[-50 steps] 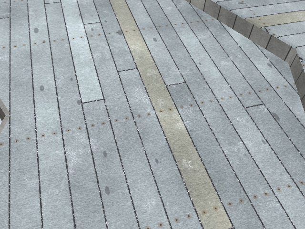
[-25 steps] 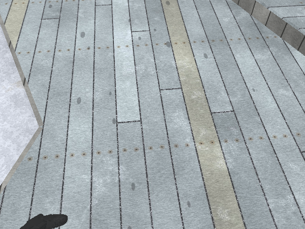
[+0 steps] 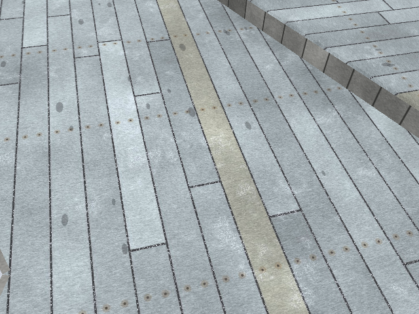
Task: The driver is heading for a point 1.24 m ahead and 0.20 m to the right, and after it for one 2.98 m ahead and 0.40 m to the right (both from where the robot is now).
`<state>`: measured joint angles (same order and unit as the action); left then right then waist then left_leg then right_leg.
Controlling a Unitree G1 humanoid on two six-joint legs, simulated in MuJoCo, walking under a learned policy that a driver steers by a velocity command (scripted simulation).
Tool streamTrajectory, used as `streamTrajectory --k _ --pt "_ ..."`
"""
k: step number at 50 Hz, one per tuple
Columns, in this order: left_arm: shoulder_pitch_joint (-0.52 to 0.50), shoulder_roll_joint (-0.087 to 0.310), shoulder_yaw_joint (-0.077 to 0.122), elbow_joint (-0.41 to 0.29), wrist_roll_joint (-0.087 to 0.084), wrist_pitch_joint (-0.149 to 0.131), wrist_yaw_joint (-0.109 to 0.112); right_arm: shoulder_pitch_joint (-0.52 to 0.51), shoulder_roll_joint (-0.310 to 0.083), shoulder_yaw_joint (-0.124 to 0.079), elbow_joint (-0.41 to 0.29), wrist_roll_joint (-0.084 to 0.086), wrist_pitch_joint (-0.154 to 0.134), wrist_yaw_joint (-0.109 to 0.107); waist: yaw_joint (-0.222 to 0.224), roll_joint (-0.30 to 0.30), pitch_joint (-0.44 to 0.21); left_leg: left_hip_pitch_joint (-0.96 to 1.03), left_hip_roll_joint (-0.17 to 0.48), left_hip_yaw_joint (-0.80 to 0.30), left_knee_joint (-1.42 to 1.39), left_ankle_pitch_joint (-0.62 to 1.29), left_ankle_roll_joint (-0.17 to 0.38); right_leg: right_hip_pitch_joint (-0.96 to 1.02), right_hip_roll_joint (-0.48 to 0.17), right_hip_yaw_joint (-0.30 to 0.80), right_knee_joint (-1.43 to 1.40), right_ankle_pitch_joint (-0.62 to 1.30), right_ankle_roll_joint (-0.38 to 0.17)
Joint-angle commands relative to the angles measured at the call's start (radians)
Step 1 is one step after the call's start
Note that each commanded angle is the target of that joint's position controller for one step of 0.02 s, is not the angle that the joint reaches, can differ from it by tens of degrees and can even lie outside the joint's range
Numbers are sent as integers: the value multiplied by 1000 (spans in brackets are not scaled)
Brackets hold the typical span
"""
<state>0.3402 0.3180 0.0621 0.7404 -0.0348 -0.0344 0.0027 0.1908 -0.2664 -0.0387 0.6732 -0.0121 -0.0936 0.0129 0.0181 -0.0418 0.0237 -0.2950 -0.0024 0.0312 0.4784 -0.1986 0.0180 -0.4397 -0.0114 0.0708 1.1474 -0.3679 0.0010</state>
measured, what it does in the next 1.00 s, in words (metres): walks ahead, turning right: right foot, then left foot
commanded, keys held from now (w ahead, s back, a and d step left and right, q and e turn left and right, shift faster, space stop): w+e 0.04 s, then e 0.56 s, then no key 0.34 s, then q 0.06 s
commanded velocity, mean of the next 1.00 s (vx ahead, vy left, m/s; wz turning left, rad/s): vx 0.14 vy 0.00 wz -0.45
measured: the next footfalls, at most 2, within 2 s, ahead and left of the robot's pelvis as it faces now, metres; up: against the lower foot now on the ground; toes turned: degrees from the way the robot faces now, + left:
right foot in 0.32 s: +0.29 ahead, -0.14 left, +0.00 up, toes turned -13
left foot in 0.78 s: +0.31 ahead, +0.08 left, +0.00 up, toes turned -16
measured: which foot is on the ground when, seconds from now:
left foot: down 0.00-0.32, up 0.34-0.76, down 0.78-1.00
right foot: up 0.00-0.30, down 0.32-0.80, up 0.82-1.00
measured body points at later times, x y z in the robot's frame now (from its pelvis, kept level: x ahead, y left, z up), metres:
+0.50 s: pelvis +0.18 -0.04 -0.01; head +0.23 -0.07 +0.44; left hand +0.43 +0.17 -0.09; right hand +0.25 -0.35 -0.12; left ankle +0.19 +0.12 -0.66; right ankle +0.25 -0.13 -0.74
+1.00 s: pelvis +0.24 +0.00 +0.00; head +0.26 +0.01 +0.45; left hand +0.49 +0.18 -0.11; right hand +0.24 -0.29 -0.10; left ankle +0.31 +0.10 -0.74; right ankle +0.16 -0.13 -0.71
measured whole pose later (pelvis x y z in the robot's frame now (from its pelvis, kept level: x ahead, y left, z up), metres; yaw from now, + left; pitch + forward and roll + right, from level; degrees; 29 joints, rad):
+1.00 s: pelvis +0.24 +0.00 +0.00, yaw -27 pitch +0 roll -1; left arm 0.18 0.30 0.06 0.68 0.00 0.05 0.02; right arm 0.18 -0.24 -0.03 0.72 -0.01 0.00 -0.01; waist -0.02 -0.03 0.03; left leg -0.27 0.00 -0.03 0.50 -0.23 0.01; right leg -0.34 0.02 0.10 0.76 -0.44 0.09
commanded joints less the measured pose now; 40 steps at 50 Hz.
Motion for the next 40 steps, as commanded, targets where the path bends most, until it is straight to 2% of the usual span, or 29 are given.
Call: streamTrajectory --k 1,2,5,7,9,11,13,14,15,16,17,18,19,20,21,22,23,25,27,29,32,35,37,38,39,40 --pt "-35 55 20 -94 3 2 -8 40 -104 -36 -22 -3 -17 -6 -36 170 -9 207 257 -246 -289 71 150 -246 -97 34 17 93 10" --pt "-50 42 17 -103 5 7 -10 44 -113 -41 -12 0 -23 -7 -33 154 -4 203 261 -208 -302 122 158 -253 -100 31 -5 114 14" --pt "-112 21 10 -138 22 12 -14 22 -149 -54 11 2 -19 -17 -22 117 25 197 260 -74 -285 461 169 -253 -89 6 -166 186 38" --pt "-156 4 0 -150 25 7 -28 8 -173 -60 21 6 -5 -28 -35 118 17 183 234 21 -267 538 153 -183 -76 -40 -312 298 37" --pt "-206 3 -1 -165 24 4 -46 23 -191 -64 37 13 8 -36 -53 116 3 189 228 71 -243 566 137 -116 -54 -76 -424 380 25" --pt "-237 25 7 -187 23 9 -61 36 -212 -70 51 28 18 -39 -54 122 -10 233 247 85 -202 577 123 -86 -43 -86 -486 368 1" --pt "-227 62 24 -201 28 15 -69 24 -234 -80 51 47 27 -42 -30 131 -33 271 262 94 -112 663 105 -39 -16 -106 -526 290 -36" --pt "-187 85 37 -196 31 19 -69 15 -242 -85 48 56 32 -44 -3 134 -59 277 258 102 -29 730 92 21 11 -124 -553 259 -59" --pt "-93 118 57 -174 32 20 -64 6 -231 -83 43 61 38 -45 50 108 -106 254 225 128 122 725 66 146 47 -139 -625 311 -89" --pt "1 172 81 -154 33 22 -44 47 -197 -70 42 47 36 -42 90 31 -162 141 159 148 341 554 15 334 39 -89 -691 521 -131" --pt "-3 266 89 -170 30 30 -17 131 -77 -33 13 -28 35 -31 1 -252 -240 -175 42 144 680 -373 -51 603 -215 233 -584 1063 -242" --pt "-41 271 78 -225 54 17 -25 192 -128 -25 8 -16 32 -18 -1 -238 -449 -338 -70 -70 924 -548 -79 725 -394 641 -692 858 -451" --pt "-79 199 65 -237 42 14 -34 100 -211 -46 13 14 38 -13 49 -64 -399 -374 -12 -145 935 -437 -69 658 -334 535 -746 716 -404" --pt "-122 167 54 -227 26 11 -32 35 -205 -44 -11 23 43 -18 31 -29 -276 -401 12 -129 876 -352 -62 548 -280 430 -761 617 -348" --pt "-149 145 48 -223 16 14 -27 21 -188 -42 0 11 52 -31 8 37 -207 -389 44 -131 807 -296 -68 443 -233 373 -776 548 -302" --pt "-178 138 45 -223 17 20 -20 15 -192 -44 -5 4 61 -41 -17 24 -169 -340 56 -137 740 -262 -72 342 -205 341 -795 526 -285" --pt "-194 141 44 -226 31 25 -15 24 -190 -45 -1 4 70 -41 -38 -4 -155 -276 50 -131 702 -243 -75 262 -182 321 -813 526 -274" --pt "-207 149 49 -222 42 28 -6 44 -158 -37 9 0 77 -45 -49 -29 -161 -221 28 -113 607 -228 -90 202 -158 287 -815 582 -273" --pt "-195 163 56 -213 37 35 7 21 -140 -31 5 -2 81 -50 -39 -30 -174 -205 13 -116 522 -200 -105 187 -144 287 -813 544 -269" --pt "-202 167 58 -213 30 47 19 -4 -131 -28 0 1 88 -49 -32 -42 -174 -186 5 -126 455 -147 -111 163 -124 301 -820 392 -251" --pt "-215 152 53 -213 34 61 24 -25 -126 -27 -5 8 91 -42 -18 -82 -152 -141 3 -123 362 -103 -108 124 -106 317 -830 190 -224" --pt "-190 135 44 -198 40 68 17 -43 -125 -27 -19 11 80 -32 6 -112 -143 -90 5 -107 267 -125 -90 143 -119 354 -801 182 -218" --pt "-193 121 34 -191 35 74 15 -16 -115 -27 -17 10 70 -22 -12 -113 -139 -14 -1 -85 113 -80 -60 153 -114 370 -761 205 -195" --pt "-186 106 27 -183 29 76 16 5 -110 -29 -12 5 66 -17 -28 -106 -129 58 3 -76 -11 -5 -37 134 -90 358 -735 188 -164" --pt "-137 73 16 -171 35 71 14 8 -150 -37 -22 -14 62 -19 -12 -35 -121 126 106 -164 -93 53 4 83 -38 308 -666 90 -103" --pt "-82 45 9 -174 42 62 11 -37 -235 -52 -35 -33 67 -25 58 207 -92 140 274 -360 -143 177 114 -17 102 140 -523 -80 -36"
